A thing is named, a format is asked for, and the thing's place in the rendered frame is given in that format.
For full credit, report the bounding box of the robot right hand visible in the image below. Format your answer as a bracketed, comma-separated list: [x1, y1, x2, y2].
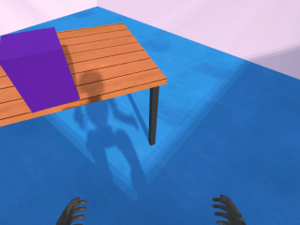
[212, 194, 247, 225]

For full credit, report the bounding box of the carton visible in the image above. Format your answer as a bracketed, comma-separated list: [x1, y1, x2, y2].
[0, 27, 80, 113]

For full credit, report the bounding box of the robot left hand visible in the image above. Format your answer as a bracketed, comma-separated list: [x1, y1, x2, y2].
[56, 197, 87, 225]

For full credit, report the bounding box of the table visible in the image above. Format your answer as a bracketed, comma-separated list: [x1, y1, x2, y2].
[0, 22, 168, 145]

